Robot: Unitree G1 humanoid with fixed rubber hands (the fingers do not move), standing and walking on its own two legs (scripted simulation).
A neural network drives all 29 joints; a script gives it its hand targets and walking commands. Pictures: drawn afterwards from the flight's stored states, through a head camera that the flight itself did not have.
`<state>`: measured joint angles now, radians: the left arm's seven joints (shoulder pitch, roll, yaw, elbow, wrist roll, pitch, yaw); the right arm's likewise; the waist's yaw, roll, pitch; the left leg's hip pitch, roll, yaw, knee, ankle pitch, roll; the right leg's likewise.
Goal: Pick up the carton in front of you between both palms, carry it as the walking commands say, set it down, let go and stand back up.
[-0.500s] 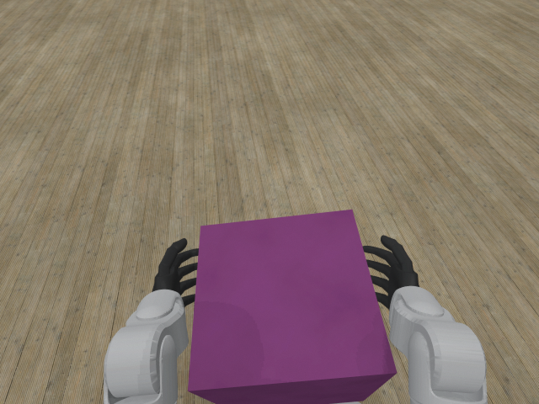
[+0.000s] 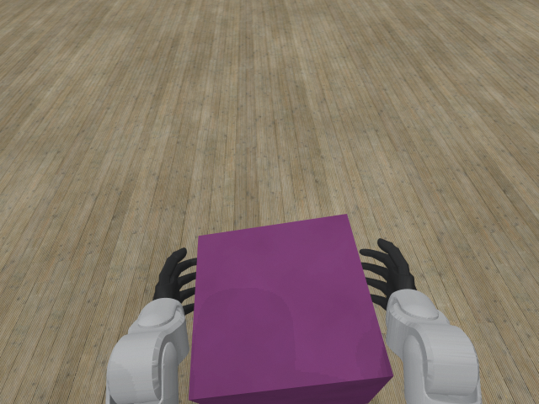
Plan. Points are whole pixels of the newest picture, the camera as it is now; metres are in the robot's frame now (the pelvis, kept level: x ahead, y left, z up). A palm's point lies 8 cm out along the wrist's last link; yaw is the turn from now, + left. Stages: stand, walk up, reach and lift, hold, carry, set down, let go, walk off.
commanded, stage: carry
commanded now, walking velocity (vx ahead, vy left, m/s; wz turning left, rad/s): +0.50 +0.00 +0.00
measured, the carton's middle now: (288, 324) +0.24 +0.00 -0.02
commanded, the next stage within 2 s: none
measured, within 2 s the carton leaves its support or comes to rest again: neither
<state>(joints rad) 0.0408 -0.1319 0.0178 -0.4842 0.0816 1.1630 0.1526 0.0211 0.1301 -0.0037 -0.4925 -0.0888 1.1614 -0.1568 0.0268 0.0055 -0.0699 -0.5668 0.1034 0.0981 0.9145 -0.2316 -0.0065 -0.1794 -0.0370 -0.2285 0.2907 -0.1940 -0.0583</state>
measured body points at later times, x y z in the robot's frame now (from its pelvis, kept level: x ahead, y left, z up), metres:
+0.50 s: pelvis +0.32 +0.05 +0.00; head +0.35 +0.07 +0.45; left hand +0.59 +0.19 +0.07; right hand +0.58 -0.12 +0.09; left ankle +0.32 +0.12 -0.75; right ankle +0.36 -0.10 -0.69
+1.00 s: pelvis +0.49 +0.02 -0.02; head +0.50 +0.02 +0.43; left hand +0.76 +0.17 +0.07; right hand +0.76 -0.13 +0.08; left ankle +0.38 +0.14 -0.75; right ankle +0.51 -0.07 -0.75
